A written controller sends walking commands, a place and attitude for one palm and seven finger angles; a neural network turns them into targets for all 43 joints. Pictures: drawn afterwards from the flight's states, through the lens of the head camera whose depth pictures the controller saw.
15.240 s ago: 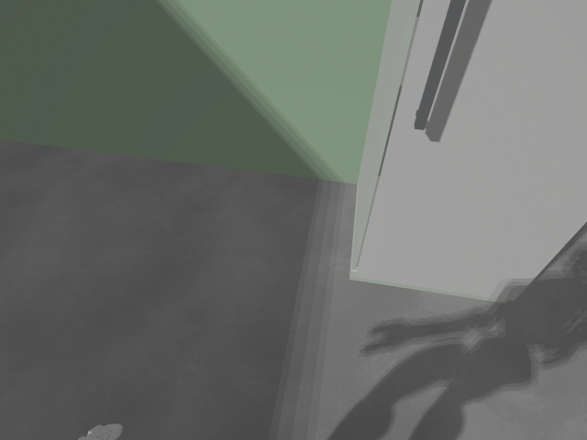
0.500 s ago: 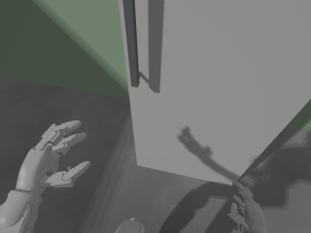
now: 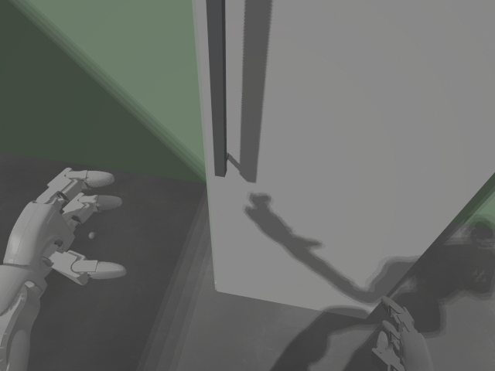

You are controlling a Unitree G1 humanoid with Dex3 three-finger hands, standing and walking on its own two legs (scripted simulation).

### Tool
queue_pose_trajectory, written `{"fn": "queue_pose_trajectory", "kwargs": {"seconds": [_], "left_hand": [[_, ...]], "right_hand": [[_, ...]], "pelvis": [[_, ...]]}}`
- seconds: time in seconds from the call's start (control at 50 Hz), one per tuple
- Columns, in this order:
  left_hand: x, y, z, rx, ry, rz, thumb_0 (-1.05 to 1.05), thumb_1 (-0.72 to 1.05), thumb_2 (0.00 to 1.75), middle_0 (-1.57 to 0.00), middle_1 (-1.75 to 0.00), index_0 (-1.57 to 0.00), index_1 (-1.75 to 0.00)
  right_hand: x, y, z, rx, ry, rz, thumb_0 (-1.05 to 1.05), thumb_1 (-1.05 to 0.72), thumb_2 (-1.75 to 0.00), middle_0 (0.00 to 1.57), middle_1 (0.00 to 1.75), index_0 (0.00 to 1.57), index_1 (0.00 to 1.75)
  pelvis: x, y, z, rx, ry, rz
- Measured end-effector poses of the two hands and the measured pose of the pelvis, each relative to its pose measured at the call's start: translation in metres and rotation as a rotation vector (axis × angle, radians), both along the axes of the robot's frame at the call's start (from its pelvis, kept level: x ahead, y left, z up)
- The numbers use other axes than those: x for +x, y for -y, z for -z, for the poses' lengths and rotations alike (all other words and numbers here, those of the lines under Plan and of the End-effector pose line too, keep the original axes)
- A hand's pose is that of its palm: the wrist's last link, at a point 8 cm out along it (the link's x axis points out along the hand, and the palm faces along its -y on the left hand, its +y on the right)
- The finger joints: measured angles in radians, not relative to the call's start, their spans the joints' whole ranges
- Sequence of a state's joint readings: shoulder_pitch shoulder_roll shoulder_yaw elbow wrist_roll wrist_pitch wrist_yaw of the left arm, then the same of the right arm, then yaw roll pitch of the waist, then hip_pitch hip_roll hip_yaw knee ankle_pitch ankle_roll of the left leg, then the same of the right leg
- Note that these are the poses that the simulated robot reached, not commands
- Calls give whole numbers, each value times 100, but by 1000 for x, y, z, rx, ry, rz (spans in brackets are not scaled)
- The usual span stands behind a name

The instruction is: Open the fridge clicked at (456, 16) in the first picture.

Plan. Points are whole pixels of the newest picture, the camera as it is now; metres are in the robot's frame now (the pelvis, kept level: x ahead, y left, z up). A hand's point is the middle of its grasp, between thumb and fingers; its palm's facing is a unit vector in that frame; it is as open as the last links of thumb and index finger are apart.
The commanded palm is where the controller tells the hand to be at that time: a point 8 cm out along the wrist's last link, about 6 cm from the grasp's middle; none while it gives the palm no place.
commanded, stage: raise the hand to about handle height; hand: left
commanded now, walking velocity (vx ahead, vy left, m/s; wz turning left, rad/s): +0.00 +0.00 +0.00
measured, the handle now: (220, 52) +0.50 +0.12 +0.28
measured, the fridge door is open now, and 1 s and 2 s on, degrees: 0 0 0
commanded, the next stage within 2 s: move the hooked fingers beside the handle in 0.96 s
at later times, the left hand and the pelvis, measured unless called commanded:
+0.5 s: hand (44, 166) +0.25 +0.27 +0.25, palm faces +0.07 -0.99 -0.11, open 14.0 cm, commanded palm +0.22 +0.31 +0.24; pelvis -0.02 -0.02 +0.01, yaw +1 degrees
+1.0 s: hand (72, 165) +0.27 +0.25 +0.24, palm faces +0.05 -0.99 -0.09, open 14.0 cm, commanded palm +0.23 +0.30 +0.24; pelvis -0.01 -0.02 +0.01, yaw +0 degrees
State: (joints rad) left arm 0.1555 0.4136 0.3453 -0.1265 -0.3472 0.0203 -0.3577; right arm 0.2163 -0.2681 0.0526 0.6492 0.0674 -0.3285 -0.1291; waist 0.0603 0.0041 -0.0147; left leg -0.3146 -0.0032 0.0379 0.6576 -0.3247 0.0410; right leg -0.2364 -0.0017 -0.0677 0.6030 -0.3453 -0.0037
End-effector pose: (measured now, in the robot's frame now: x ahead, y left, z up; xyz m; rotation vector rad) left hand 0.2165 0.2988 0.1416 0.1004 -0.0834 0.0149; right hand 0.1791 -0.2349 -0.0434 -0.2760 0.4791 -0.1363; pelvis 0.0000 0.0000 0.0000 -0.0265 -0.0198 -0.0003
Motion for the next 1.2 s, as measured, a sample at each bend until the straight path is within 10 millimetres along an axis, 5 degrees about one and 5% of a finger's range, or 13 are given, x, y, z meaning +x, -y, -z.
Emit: {"fn": "queue_pose_trajectory", "kwargs": {"seconds": [0.1, 0.24, 0.5, 0.8, 1.0, 1.2], "left_hand": [[2, -15, -35, 0, 60, -26, 0, -35, 36, -30, -110, -30, -111], [5, -25, -46, -20, -56, -39, 0, -46, 32, -30, -117, -30, -118], [13, -24, -107, 8, 9, -46, -1, -50, 30, -31, -120, -31, -120], [18, 1, -82, -41, -24, -42, -1, -50, 30, -31, -120, -31, -121], [27, -3, -99, -7, -1, -27, -1, -50, 30, -31, -120, -31, -121], [39, -5, -88, -35, -47, -17, -1, -50, 30, -31, -120, -30, -120]], "right_hand": [[21, -25, -10, 49, 42, -66, 1, -90, -90, 20, 30, 20, 30], [28, -43, -10, 91, 16, -119, 1, -90, -90, 20, 30, 21, 30], [7, -15, -4, 86, -50, -86, 1, -90, -90, 20, 30, 21, 30], [-8, 27, -4, 57, -57, 2, 1, -90, -90, 20, 30, 20, 30], [6, 12, -4, 78, -38, -11, 1, -90, -90, 20, 30, 20, 30], [17, -4, -3, 92, -46, -52, 1, -90, -90, 20, 30, 20, 30]], "pelvis": [[1, -2, -5, 0, 24, -6], [-7, 0, -9, 4, 48, -19], [-18, 16, -14, 12, 77, -20], [-20, 27, -11, 11, 77, 3], [-11, 22, -12, 15, 70, 2], [-6, 17, -12, 17, 59, -6]]}}
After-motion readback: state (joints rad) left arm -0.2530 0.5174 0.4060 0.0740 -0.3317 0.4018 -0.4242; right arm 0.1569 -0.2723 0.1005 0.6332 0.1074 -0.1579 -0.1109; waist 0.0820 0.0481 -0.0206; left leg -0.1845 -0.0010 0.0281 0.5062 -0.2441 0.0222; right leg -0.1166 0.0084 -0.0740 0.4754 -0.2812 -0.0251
